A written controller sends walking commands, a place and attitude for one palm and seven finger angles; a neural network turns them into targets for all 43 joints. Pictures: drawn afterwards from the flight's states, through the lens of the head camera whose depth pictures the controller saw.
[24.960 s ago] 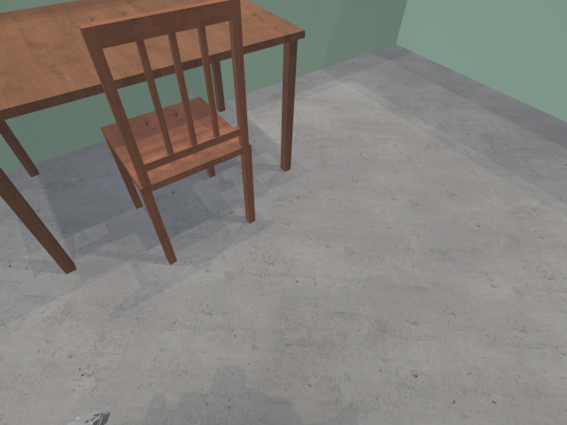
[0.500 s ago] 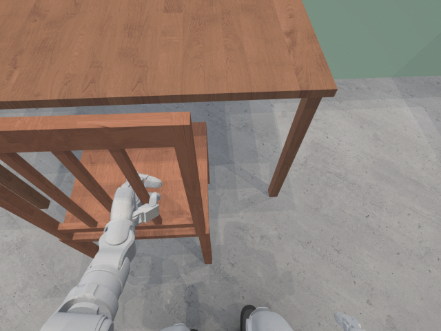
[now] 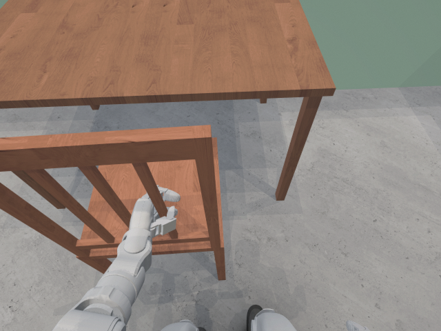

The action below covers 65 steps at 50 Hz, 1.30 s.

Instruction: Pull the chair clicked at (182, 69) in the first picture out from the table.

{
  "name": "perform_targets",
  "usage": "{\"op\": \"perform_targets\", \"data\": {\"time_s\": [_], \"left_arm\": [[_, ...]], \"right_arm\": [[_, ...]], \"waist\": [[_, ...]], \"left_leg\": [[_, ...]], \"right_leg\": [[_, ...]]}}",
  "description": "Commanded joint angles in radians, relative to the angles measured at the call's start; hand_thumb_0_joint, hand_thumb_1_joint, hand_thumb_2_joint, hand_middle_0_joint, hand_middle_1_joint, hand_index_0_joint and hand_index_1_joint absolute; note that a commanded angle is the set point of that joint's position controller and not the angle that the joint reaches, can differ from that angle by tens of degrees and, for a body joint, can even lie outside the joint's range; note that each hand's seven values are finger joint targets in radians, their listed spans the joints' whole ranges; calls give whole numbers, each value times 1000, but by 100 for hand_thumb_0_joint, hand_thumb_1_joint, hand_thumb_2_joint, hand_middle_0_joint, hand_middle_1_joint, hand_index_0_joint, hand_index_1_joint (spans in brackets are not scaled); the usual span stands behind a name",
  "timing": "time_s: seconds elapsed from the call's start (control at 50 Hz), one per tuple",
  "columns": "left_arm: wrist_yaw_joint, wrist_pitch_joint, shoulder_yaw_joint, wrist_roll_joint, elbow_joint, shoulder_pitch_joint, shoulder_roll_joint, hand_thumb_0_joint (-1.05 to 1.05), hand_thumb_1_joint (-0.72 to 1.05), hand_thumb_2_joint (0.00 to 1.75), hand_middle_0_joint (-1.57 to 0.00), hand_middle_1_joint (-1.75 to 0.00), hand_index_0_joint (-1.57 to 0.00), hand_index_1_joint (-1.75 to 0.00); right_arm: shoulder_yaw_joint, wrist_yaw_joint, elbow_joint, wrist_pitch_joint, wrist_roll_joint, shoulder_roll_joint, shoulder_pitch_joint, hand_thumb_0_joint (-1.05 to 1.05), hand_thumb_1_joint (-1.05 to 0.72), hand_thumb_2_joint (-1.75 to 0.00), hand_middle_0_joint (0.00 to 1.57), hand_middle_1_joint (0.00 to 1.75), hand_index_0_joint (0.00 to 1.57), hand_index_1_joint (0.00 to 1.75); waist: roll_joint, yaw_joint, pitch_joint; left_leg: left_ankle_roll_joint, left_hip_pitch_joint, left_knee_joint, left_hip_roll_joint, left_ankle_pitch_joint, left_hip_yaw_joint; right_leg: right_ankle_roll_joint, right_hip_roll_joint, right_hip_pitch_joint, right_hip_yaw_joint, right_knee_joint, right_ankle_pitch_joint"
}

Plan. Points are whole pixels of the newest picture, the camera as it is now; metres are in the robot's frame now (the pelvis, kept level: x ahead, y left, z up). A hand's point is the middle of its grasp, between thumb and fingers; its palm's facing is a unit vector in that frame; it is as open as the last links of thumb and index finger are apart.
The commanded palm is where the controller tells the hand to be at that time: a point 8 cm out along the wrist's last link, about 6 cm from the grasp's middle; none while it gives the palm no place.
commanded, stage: step backward, pulling the chair out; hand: left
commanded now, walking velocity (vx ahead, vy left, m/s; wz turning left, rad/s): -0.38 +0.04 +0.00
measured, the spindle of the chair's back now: (120, 209) +0.36 +0.22 -0.05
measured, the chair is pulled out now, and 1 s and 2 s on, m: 0.17 0.23 0.39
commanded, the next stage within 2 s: none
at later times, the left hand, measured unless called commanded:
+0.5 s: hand (170, 227) +0.32 +0.11 -0.06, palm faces -0.02 -0.98 -0.18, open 5.0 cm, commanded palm +0.31 +0.16 -0.06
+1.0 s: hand (164, 250) +0.27 +0.12 -0.06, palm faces -0.10 -0.98 -0.18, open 5.0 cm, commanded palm +0.26 +0.17 -0.05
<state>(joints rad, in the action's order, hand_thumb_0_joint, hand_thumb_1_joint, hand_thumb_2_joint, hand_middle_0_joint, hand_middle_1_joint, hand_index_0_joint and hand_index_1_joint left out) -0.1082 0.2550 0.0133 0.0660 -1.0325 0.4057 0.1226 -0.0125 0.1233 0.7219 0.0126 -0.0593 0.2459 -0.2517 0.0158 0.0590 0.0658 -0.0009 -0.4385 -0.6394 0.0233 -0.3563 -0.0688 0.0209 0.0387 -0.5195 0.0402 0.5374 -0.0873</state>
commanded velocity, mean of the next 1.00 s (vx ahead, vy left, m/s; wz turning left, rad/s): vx -0.38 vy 0.00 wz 0.01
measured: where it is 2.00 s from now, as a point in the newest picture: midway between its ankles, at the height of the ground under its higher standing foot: outside the picture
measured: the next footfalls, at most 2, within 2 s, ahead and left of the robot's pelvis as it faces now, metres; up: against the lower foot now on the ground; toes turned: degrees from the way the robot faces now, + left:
right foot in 0.70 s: +0.07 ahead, -0.12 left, +0.00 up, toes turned -3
right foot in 1.12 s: -0.02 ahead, -0.12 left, +0.00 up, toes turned -5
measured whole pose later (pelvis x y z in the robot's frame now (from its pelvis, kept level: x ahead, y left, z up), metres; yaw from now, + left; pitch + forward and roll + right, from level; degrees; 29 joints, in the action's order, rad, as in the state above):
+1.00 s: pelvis -0.08 +0.02 +0.00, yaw -1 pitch +2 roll +0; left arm -0.10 0.17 0.03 0.03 -0.97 0.43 0.15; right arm -0.02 0.13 0.71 0.03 -0.02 0.25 -0.21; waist 0.00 0.07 0.12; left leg -0.01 -0.40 -0.58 0.00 -0.18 -0.04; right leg -0.01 0.04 -0.48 0.02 0.56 -0.17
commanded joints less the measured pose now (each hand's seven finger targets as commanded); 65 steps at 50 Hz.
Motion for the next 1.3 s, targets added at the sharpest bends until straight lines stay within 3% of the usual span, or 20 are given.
{"op": "perform_targets", "data": {"time_s": [0.0, 0.12, 0.18, 0.26, 0.38, 0.44, 0.5, 0.54, 0.62, 0.66, 0.74, 0.8, 0.84, 0.9, 0.96, 1.0, 1.06, 1.14, 1.22, 1.28], "left_arm": [[-25, 42, 0, -50, 174, 311, 192, 0, 90, 90, -50, -145, -50, -145], [-16, 31, 33, -33, 243, 367, 136, 0, 90, 90, -50, -145, -50, -145], [-8, 20, 18, -43, 229, 348, 140, 0, 90, 90, -50, -145, -50, -145], [-1, 22, 19, -57, 222, 364, 141, 0, 90, 90, -50, -145, -50, -145], [-12, 23, -17, -42, 201, 279, 208, 0, 90, 90, -50, -145, -50, -145], [-12, -1, -28, -49, 188, 281, 205, 0, 90, 90, -50, -145, -50, -145], [-6, -17, -4, -49, 213, 299, 176, 0, 90, 90, -50, -145, -50, -145], [-6, -17, 11, -48, 239, 289, 160, 0, 90, 90, -50, -145, -50, -145], [5, -6, 47, -40, 324, 395, 105, 0, 90, 90, -50, -145, -50, -145], [3, -11, 32, -53, 273, 342, 121, 0, 90, 90, -50, -145, -50, -145], [1, -1, -3, -56, 252, 320, 189, 0, 90, 90, -50, -145, -50, -145], [1, 2, -23, -54, 224, 277, 218, 0, 90, 90, -50, -145, -50, -145], [0, -11, -28, -58, 210, 250, 209, 0, 90, 90, -50, -145, -50, -145], [4, -21, -12, -58, 235, 255, 181, 0, 90, 90, -50, -145, -50, -145], [9, -3, 36, -47, 296, 304, 124, 0, 90, 90, -50, -145, -50, -145], [13, 2, 35, -45, 330, 368, 114, 0, 90, 90, -50, -145, -50, -145], [10, 9, 27, -65, 272, 349, 121, 0, 90, 90, -50, -145, -50, -145], [14, 26, 7, -76, 241, 342, 161, 0, 90, 90, -50, -145, -50, -145], [10, 27, -37, -53, 232, 249, 235, 0, 90, 90, -50, -145, -50, -145], [6, 8, -54, -60, 229, 230, 245, 0, 90, 90, -50, -145, -50, -145]], "right_arm": [[43, 8, -62, -52, 2, 141, -54, 0, -90, -90, 20, 30, 20, 30], [26, 29, -125, -47, 3, 137, 25, 0, -90, -90, 20, 30, 20, 30], [38, 23, -106, -41, 25, 133, -1, 0, -90, -90, 20, 30, 20, 30], [49, 16, -88, -38, 34, 141, -2, 0, -90, -90, 20, 30, 20, 30], [59, 12, -87, -32, 23, 122, -22, 0, -90, -90, 20, 30, 20, 30], [48, 3, -76, -40, 18, 122, -9, 0, -90, -90, 20, 30, 20, 30], [32, 9, -62, -42, 21, 128, -12, 0, -90, -90, 20, 30, 20, 30], [48, 22, -93, -31, 28, 159, 8, 0, -90, -90, 20, 30, 20, 30], [35, 22, -138, -16, 34, 113, 55, 0, -90, -90, 20, 30, 20, 30], [48, 14, -116, -16, 40, 126, 22, 0, -90, -90, 20, 30, 20, 30], [66, 18, -100, -11, 32, 135, -2, 0, -90, -90, 20, 30, 20, 30], [60, 17, -96, -13, 31, 118, 0, 0, -90, -90, 20, 30, 20, 30], [47, 14, -93, -20, 31, 112, 7, 0, -90, -90, 20, 30, 20, 30], [32, 17, -87, -25, 34, 119, 2, 0, -90, -90, 20, 30, 20, 30], [37, 13, -148, -11, 34, 130, 77, 0, -90, -90, 20, 30, 20, 30], [33, 16, -146, -18, 42, 109, 63, 0, -90, -90, 20, 30, 20, 30], [49, 4, -96, -39, 52, 128, 2, 0, -90, -90, 20, 30, 20, 30], [62, -4, -72, -45, 53, 138, -13, 0, -90, -90, 20, 30, 20, 30], [66, 12, -101, -40, 32, 120, 18, 0, -90, -90, 20, 30, 20, 30], [45, 12, -107, -38, 38, 105, 64, 0, -90, -90, 20, 30, 20, 30]], "waist": [[-89, -5, -386], [127, -35, -312], [90, -33, -362], [90, -30, -336], [-138, -20, -374], [-183, -21, -386], [-105, 3, -388], [93, -22, -334], [157, -29, -336], [114, -31, -328], [-30, -11, -414], [-139, -21, -409], [-162, -26, -387], [-121, -2, -384], [208, -38, -313], [163, -31, -302], [135, -20, -348], [142, -11, -376], [-61, -12, -415], [-117, -38, -358]], "left_leg": [[-7, 159, 121, -66, 15, 111], [-88, 24, 313, -270, 66, 243], [-79, 134, 187, -274, 445, 198], [-57, 104, 161, -265, 413, 177], [22, 114, -100, -44, -117, 75], [26, 84, -177, -28, -157, 135], [13, 182, 156, -64, 41, 118], [-50, 140, 241, -201, 286, 230], [-95, 96, 246, -295, 351, 222], [-67, 150, 162, -275, 521, 186], [13, 151, 50, -169, 363, 97], [35, 148, -98, -49, -97, 67], [30, 127, -118, -40, -134, 104], [7, 205, 163, -83, 74, 105], [-104, 50, 364, -322, 73, 286], [-142, 94, 308, -355, 235, 306], [-105, 291, 146, -316, 663, 234], [-61, 278, 121, -276, 635, 182], [23, 192, -23, -119, 188, 75], [31, 97, -199, -43, -113, 125]], "right_leg": [[42, 216, 217, -204, -192, -104], [-9, 33, 211, -64, 172, -214], [-12, 46, 242, -72, 169, -14], [-1, 55, 264, -81, 142, 38], [102, 309, 185, -375, -221, -113], [139, 353, 282, -338, -217, 103], [48, 239, 299, -173, -104, 168], [-36, 69, 266, -63, 20, 42], [-21, 29, 270, -47, 191, -119], [-11, 50, 284, -60, 123, 52], [25, 151, 345, -174, 13, 348], [82, 287, 270, -292, -202, 121], [101, 300, 275, -273, -219, 87], [23, 187, 279, -137, -132, 84], [-24, 0, 271, -28, 193, -276], [-15, -1, 245, -44, 248, -289], [-14, 15, 239, -49, 68, -89], [-8, 32, 299, -62, 10, 110], [65, 226, 326, -249, -126, 242], [119, 313, 280, -281, -213, 114]]}}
